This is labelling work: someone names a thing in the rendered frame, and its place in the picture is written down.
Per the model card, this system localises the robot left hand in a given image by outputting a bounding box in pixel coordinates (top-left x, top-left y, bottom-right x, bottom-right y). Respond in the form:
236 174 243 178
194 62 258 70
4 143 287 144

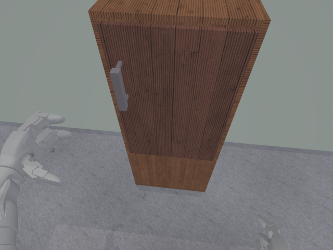
0 111 73 186

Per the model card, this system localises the handle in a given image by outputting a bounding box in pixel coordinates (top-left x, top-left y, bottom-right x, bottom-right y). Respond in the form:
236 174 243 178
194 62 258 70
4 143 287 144
110 61 129 111

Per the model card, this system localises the robot right hand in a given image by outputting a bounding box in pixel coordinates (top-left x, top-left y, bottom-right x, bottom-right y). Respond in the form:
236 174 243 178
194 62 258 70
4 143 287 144
255 215 291 250

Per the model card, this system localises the left robot forearm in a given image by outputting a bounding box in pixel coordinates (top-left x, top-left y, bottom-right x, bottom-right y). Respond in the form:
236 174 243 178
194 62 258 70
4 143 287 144
0 166 25 250

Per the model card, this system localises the cupboard door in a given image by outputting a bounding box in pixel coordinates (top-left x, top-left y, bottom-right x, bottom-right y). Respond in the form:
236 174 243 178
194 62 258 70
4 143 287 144
97 21 259 161

